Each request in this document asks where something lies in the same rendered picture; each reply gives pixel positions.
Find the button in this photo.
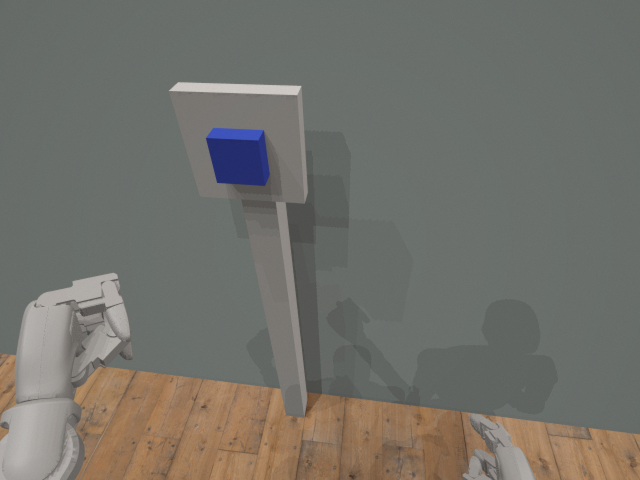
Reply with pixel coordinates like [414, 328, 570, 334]
[206, 128, 270, 186]

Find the left robot forearm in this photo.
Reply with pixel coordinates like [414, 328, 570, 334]
[0, 398, 85, 480]

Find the panel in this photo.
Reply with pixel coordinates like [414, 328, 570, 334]
[169, 82, 308, 418]

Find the right robot hand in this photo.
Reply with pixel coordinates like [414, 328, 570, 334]
[463, 413, 536, 480]

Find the left robot hand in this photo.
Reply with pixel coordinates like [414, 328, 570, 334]
[15, 273, 133, 404]

